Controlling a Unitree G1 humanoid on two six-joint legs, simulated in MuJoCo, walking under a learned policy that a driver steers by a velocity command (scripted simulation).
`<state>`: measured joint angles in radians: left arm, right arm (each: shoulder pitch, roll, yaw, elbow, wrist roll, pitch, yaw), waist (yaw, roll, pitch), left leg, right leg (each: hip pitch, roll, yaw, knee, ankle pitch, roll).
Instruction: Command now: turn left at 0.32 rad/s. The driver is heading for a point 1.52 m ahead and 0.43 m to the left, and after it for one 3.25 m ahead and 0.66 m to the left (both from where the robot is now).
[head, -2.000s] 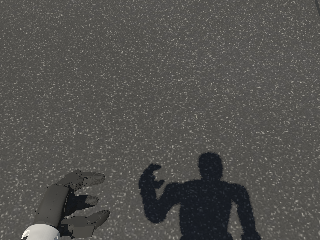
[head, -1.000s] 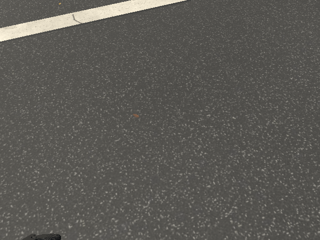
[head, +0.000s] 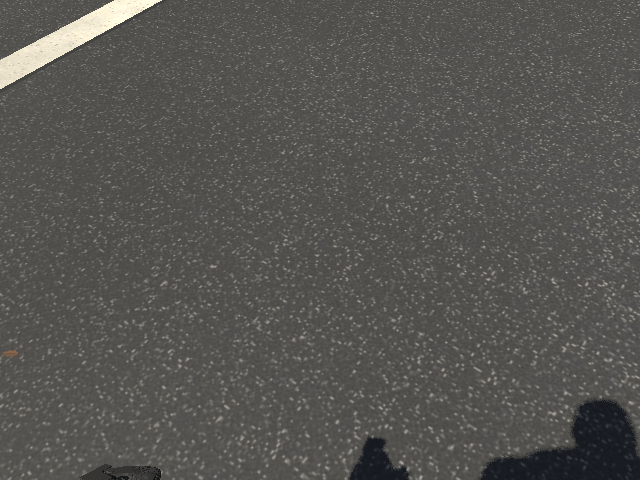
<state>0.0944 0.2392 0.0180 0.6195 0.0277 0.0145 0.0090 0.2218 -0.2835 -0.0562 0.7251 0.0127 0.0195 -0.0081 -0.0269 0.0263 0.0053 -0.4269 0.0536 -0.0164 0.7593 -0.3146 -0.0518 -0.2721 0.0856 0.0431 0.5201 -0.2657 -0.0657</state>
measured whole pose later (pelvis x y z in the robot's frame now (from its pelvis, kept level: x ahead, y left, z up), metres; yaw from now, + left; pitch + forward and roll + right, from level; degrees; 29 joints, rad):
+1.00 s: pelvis +0.02 +0.01 +0.00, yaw +25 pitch +2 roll +0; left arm 0.25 0.32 0.09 0.73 -0.03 0.05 0.01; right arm 0.12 -0.24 -0.05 0.62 -0.02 0.02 -0.04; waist 0.04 -0.03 0.05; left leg -0.22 0.05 0.06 0.46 -0.27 -0.01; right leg -0.51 -0.02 -0.02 1.05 -0.47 0.08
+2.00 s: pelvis +0.67 +0.02 +0.00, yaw +19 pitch +2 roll +0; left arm -0.04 0.26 -0.05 0.59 0.05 -0.07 -0.04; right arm 0.52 -0.28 -0.06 0.89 0.01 -0.07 0.02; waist -0.14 -0.01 0.03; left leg 0.06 -0.16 -0.22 0.26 -0.31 0.15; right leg -0.72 -0.10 0.09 0.66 0.05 0.04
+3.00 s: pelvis +1.45 +0.50 -0.03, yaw +38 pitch +0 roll +1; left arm 0.12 0.29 0.01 0.77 0.01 -0.04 -0.07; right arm 0.44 -0.26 -0.02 0.92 -0.03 -0.09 -0.04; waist -0.01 -0.04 0.05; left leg 0.23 -0.07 0.26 0.46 -0.38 0.01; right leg -0.55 0.04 -0.15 0.61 0.02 -0.18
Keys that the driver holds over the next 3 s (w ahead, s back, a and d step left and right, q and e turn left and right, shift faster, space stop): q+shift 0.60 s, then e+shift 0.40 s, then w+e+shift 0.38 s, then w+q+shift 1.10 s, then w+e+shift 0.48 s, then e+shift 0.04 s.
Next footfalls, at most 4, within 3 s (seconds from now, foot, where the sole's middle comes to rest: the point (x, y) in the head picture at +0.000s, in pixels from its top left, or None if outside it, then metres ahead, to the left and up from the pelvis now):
0.08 left None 0.04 0.13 -0.77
0.46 right None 0.12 -0.09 -0.77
0.82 left None -0.02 0.14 -0.77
1.22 right None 0.11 -0.11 -0.77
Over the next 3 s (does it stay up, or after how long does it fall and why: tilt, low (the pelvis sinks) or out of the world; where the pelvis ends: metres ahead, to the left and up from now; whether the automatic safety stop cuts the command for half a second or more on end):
stays up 1.45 0.50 -0.03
